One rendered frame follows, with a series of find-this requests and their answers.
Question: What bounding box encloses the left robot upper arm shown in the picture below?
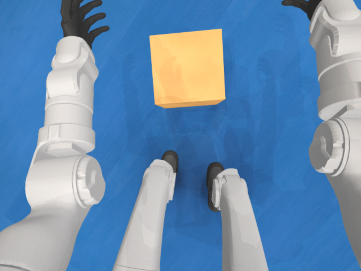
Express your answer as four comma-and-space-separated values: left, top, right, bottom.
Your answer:
0, 154, 105, 271

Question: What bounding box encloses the robot right thigh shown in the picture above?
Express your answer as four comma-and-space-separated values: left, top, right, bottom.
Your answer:
213, 174, 268, 271

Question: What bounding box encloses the left robot forearm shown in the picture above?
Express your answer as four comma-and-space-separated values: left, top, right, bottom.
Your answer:
25, 36, 99, 201

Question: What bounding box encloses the carton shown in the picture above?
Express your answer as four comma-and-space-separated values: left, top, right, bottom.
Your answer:
149, 29, 226, 108

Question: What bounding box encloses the right robot upper arm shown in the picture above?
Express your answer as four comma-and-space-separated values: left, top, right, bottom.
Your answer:
309, 117, 361, 268

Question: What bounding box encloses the right robot forearm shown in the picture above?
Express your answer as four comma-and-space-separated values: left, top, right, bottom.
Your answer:
309, 0, 361, 121

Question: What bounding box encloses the right robot hand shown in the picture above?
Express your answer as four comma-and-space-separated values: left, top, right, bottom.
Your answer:
281, 0, 322, 21

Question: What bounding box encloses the left robot hand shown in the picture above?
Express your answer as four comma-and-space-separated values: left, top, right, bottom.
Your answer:
60, 0, 109, 49

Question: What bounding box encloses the robot left shin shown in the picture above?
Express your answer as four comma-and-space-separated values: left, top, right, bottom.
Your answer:
142, 159, 173, 181

